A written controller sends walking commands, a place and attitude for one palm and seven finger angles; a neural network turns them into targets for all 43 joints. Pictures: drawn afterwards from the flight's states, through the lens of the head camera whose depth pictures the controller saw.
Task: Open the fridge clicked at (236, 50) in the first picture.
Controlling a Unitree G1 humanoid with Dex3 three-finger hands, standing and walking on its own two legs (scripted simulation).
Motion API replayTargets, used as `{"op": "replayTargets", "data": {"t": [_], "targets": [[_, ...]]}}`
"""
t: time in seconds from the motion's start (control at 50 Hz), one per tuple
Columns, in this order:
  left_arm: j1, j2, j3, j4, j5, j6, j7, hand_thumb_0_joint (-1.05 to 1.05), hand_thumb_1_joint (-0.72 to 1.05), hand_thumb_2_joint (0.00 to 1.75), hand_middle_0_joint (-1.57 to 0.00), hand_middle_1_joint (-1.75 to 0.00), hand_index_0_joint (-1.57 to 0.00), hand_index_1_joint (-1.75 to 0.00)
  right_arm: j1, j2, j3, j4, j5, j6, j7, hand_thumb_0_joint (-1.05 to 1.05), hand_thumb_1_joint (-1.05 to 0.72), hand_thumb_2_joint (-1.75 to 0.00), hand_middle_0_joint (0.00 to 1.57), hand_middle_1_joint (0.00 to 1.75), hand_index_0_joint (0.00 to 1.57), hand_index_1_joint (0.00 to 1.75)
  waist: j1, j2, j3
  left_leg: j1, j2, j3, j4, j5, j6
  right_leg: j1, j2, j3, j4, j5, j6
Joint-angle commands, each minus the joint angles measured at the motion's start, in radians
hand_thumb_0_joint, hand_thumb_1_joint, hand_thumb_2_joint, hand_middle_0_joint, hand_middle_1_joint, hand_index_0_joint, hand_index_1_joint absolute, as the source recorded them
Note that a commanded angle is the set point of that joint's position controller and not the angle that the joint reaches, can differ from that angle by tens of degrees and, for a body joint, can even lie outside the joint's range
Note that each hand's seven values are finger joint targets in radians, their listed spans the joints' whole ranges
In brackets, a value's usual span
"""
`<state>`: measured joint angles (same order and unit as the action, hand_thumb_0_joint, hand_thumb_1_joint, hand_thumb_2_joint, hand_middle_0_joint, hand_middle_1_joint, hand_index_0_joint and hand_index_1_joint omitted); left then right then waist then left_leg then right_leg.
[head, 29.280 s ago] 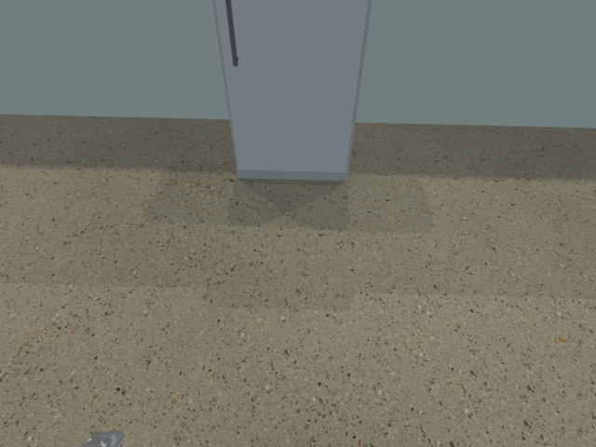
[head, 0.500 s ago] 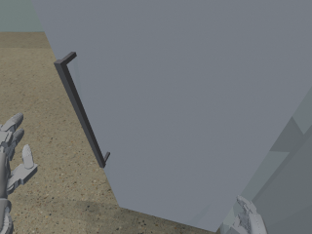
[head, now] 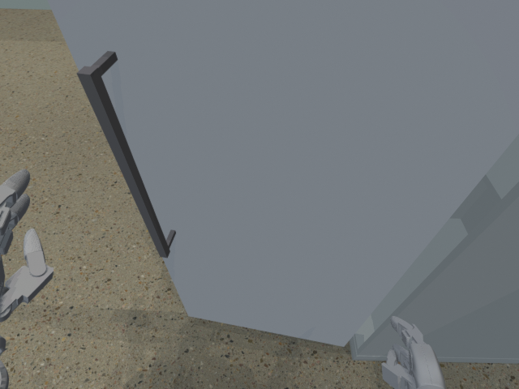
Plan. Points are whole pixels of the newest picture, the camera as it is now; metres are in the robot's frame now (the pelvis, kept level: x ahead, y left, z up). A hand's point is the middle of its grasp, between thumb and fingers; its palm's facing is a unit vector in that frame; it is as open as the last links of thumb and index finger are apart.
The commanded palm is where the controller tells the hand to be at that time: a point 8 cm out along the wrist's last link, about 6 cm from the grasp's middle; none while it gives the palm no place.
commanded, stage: step back with the hand held close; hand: left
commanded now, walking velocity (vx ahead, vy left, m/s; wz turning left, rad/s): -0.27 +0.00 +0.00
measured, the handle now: (143, 181) +0.40 +0.23 +0.09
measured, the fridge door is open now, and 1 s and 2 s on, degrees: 80 80 80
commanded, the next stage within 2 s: stop stepping back and stand still in 0.98 s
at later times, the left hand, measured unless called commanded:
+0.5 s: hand out of the picture +0.12 +0.28 +0.16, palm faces +0.46 -0.80 -0.39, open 7.4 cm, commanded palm +0.06 +0.32 +0.18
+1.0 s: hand out of the picture +0.05 +0.27 +0.17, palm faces +0.40 -0.80 -0.45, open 7.4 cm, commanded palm -0.03 +0.31 +0.18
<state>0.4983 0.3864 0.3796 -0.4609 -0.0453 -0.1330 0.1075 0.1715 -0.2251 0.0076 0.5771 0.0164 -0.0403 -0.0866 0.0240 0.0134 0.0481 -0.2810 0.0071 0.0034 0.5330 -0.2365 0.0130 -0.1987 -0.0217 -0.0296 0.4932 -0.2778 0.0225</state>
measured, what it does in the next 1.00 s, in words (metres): walks backwards: right foot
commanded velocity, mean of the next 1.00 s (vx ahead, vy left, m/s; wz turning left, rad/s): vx -0.33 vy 0.00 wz -0.02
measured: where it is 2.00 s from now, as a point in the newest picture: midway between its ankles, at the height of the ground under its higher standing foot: outside the picture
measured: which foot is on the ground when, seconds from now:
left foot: down 0.00-1.00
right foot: down 0.00-0.50, up 0.52-0.68, down 0.70-1.00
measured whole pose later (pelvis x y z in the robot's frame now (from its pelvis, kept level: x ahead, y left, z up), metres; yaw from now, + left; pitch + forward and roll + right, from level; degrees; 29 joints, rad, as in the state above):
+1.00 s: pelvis -0.16 +0.01 -0.01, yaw +1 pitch -1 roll -3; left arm 0.43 0.48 0.45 -0.49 -0.06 -0.23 0.10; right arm 0.11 -0.19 0.00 0.56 0.00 -0.09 -0.08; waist 0.00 0.01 0.05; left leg -0.49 0.05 0.03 0.46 0.01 0.04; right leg -0.21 0.07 0.00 0.59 -0.38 0.00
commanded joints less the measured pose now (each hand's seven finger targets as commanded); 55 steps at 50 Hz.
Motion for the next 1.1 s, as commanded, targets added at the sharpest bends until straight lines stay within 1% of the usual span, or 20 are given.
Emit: {"op": "replayTargets", "data": {"t": [0.0,0.14,0.22,0.3,0.36,0.4,0.44,0.5,0.66,0.72,0.76,0.8,0.86,0.9,0.94,0.98,1.0,1.02,1.04,1.08], "targets": [[0.038,0.241,0.206,-0.318,-0.011,-0.091,0.04,0.0,0.9,0.9,-0.2,-0.3,-0.2,-0.3,-0.101,-0.106,-0.037,-0.188,-0.004,-0.046,-0.011,0.0,-0.9,-0.9,0.2,0.3,0.2,0.3,0.025,0.122,-0.224,0.05,0.112,-0.114,-0.113,0.344,0.055,0.072,-0.034,0.013,0.012,0.258,-0.015],[0.017,0.196,0.19,-0.264,-0.005,-0.11,0.043,0.0,0.9,0.9,-0.2,-0.3,-0.2,-0.3,-0.062,-0.125,-0.042,-0.179,-0.005,-0.092,-0.016,0.0,-0.9,-0.9,0.2,0.3,0.2,0.3,0.007,0.168,-0.144,-0.197,0.17,-0.187,-0.232,-0.077,0.088,0.134,0.018,0.007,0.107,0.081,-0.004],[-0.012,0.172,0.17,-0.214,0.005,-0.111,0.043,0.0,0.9,0.9,-0.2,-0.3,-0.2,-0.3,-0.043,-0.126,-0.046,-0.168,0.001,-0.109,-0.012,0.0,-0.9,-0.9,0.2,0.3,0.2,0.3,-0.007,0.063,-0.109,-0.297,0.127,-0.159,-0.194,-0.324,0.078,0.134,-0.009,0.054,0.045,0.063,-0.013],[-0.077,0.206,0.159,-0.272,0.008,-0.125,0.051,0.0,0.9,0.9,-0.2,-0.3,-0.2,-0.3,-0.043,-0.123,-0.05,-0.153,-0.009,-0.117,-0.007,0.0,-0.9,-0.9,0.2,0.3,0.2,0.3,-0.014,-0.055,-0.075,-0.134,0.039,-0.085,0.014,-0.297,0.031,-0.15,-0.12,0.168,-0.159,-0.238,-0.081],[-0.099,0.204,0.137,-0.286,0.005,-0.132,0.067,0.0,0.9,0.9,-0.2,-0.3,-0.2,-0.3,-0.038,-0.099,-0.033,-0.126,-0.013,-0.118,-0.004,0.0,-0.9,-0.9,0.2,0.3,0.2,0.3,-0.023,-0.103,-0.09,-0.022,0.008,-0.043,0.139,-0.162,0.009,-0.261,-0.193,0.187,-0.172,-0.141,-0.115],[-0.11,0.235,0.166,-0.318,0.005,-0.139,0.076,0.0,0.9,0.9,-0.2,-0.3,-0.2,-0.3,-0.049,-0.108,-0.035,-0.124,-0.017,-0.119,-0.009,0.0,-0.9,-0.9,0.2,0.3,0.2,0.3,-0.022,-0.022,-0.103,-0.026,0.025,-0.071,0.056,-0.135,0.014,-0.232,-0.163,0.144,-0.118,-0.073,-0.099],[-0.083,0.222,0.172,-0.335,0.002,-0.146,0.074,0.0,0.9,0.9,-0.2,-0.3,-0.2,-0.3,-0.069,-0.115,-0.033,-0.144,-0.011,-0.127,-0.013,0.0,-0.9,-0.9,0.2,0.3,0.2,0.3,-0.015,0.136,-0.105,-0.124,0.098,-0.184,-0.154,-0.19,0.043,-0.133,-0.032,0.054,0.028,-0.077,-0.032],[-0.075,0.241,0.238,-0.328,0.033,-0.179,0.061,0.0,0.9,0.9,-0.2,-0.3,-0.2,-0.3,-0.072,-0.137,-0.056,-0.156,-0.015,-0.15,-0.016,0.0,-0.9,-0.9,0.2,0.3,0.2,0.3,-0.002,0.345,-0.099,-0.502,0.273,-0.404,-0.436,-0.622,0.139,0.197,0.091,0.021,0.413,-0.081,0.004],[0.035,0.203,0.185,-0.288,-0.019,-0.194,0.026,0.0,0.9,0.9,-0.2,-0.3,-0.2,-0.3,-0.034,-0.11,-0.06,-0.106,-0.016,-0.166,0.017,0.0,-0.9,-0.9,0.2,0.3,0.2,0.3,-0.001,0.169,-0.155,-0.016,0.17,-0.235,-0.222,-0.131,0.047,-0.013,0.057,0.03,-0.171,-0.096,-0.04],[-0.063,0.255,0.192,-0.278,-0.016,-0.2,0.035,0.0,0.9,0.9,-0.2,-0.3,-0.2,-0.3,-0.042,-0.078,-0.046,-0.083,-0.016,-0.144,0.005,0.0,-0.9,-0.9,0.2,0.3,0.2,0.3,-0.001,-0.03,-0.238,0.2,0.089,-0.02,0.035,0.334,0.006,-0.089,-0.099,0.135,-0.196,0.491,-0.018],[-0.127,0.247,0.158,-0.263,-0.015,-0.183,0.036,0.0,0.9,0.9,-0.2,-0.3,-0.2,-0.3,-0.056,-0.101,-0.069,-0.095,0.014,-0.13,-0.009,0.0,-0.9,-0.9,0.2,0.3,0.2,0.3,-0.019,-0.258,-0.291,0.232,0.043,0.056,0.102,0.312,0.007,-0.079,-0.104,0.089,-0.08,0.866,0.071],[-0.109,0.283,0.19,-0.237,-0.017,-0.172,0.037,0.0,0.9,0.9,-0.2,-0.3,-0.2,-0.3,-0.102,-0.097,-0.062,-0.119,0.014,-0.123,-0.022,0.0,-0.9,-0.9,0.2,0.3,0.2,0.3,-0.014,-0.15,-0.255,0.209,0.047,0.041,0.044,0.326,0.017,-0.099,-0.101,0.091,-0.035,0.825,0.074],[-0.092,0.26,0.181,-0.238,-0.026,-0.163,0.027,0.0,0.9,0.9,-0.2,-0.3,-0.2,-0.3,-0.113,-0.105,-0.052,-0.132,-0.001,-0.096,-0.015,0.0,-0.9,-0.9,0.2,0.3,0.2,0.3,-0.009,0.085,-0.211,0.209,0.144,-0.056,-0.094,0.466,0.059,-0.157,0.015,0.072,0.049,0.358,0.075],[-0.077,0.268,0.207,-0.25,-0.027,-0.166,0.023,0.0,0.9,0.9,-0.2,-0.3,-0.2,-0.3,-0.136,-0.109,-0.055,-0.14,-0.016,-0.1,-0.01,0.0,-0.9,-0.9,0.2,0.3,0.2,0.3,0.007,0.223,-0.169,-0.005,0.204,-0.173,-0.248,0.105,0.091,-0.06,0.07,0.063,0.092,-0.036,0.037],[-0.028,0.249,0.224,-0.239,-0.03,-0.159,0.013,0.0,0.9,0.9,-0.2,-0.3,-0.2,-0.3,-0.137,-0.123,-0.066,-0.152,-0.027,-0.097,0.001,0.0,-0.9,-0.9,0.2,0.3,0.2,0.3,0.016,0.274,-0.108,-0.304,0.234,-0.219,-0.396,-0.384,0.071,0.134,0.105,0.018,0.104,-0.179,-0.027],[0.035,0.268,0.252,-0.238,-0.041,-0.154,0.008,0.0,0.9,0.9,-0.2,-0.3,-0.2,-0.3,-0.129,-0.107,-0.072,-0.164,-0.022,-0.081,0.008,0.0,-0.9,-0.9,0.2,0.3,0.2,0.3,0.026,0.123,-0.116,-0.353,0.147,-0.125,-0.219,-0.394,0.014,0.099,0.025,0.102,-0.034,-0.279,-0.082],[0.077,0.302,0.262,-0.261,-0.042,-0.153,0.014,0.0,0.9,0.9,-0.2,-0.3,-0.2,-0.3,-0.097,-0.078,-0.074,-0.164,-0.006,-0.076,0.015,0.0,-0.9,-0.9,0.2,0.3,0.2,0.3,0.021,-0.109,-0.152,-0.133,0.016,-0.004,0.131,-0.246,-0.052,-0.179,-0.138,0.285,-0.259,-0.449,-0.135],[0.081,0.287,0.223,-0.29,-0.041,-0.145,0.023,0.0,0.9,0.9,-0.2,-0.3,-0.2,-0.3,-0.092,-0.067,-0.079,-0.15,0.004,-0.077,0.024,0.0,-0.9,-0.9,0.2,0.3,0.2,0.3,0.031,-0.295,-0.129,-0.079,-0.082,0.014,0.542,-0.206,-0.088,-0.383,-0.371,0.518,-0.417,-0.464,-0.244],[0.077,0.267,0.207,-0.286,-0.032,-0.136,0.039,0.0,0.9,0.9,-0.2,-0.3,-0.2,-0.3,-0.092,-0.087,-0.081,-0.117,-0.012,-0.071,0.035,0.0,-0.9,-0.9,0.2,0.3,0.2,0.3,0.02,-0.212,-0.088,-0.207,-0.055,-0.056,0.721,-0.218,-0.076,-0.353,-0.38,0.441,-0.375,-0.23,-0.257],[0.063,0.225,0.189,-0.296,-0.018,-0.131,0.035,0.0,0.9,0.9,-0.2,-0.3,-0.2,-0.3,-0.068,-0.045,-0.045,-0.139,-0.014,-0.068,0.03,0.0,-0.9,-0.9,0.2,0.3,0.2,0.3,-0.013,-0.156,-0.109,-0.224,0.018,-0.031,0.644,-0.171,-0.054,-0.25,-0.274,0.246,-0.216,0.107,-0.203]]}}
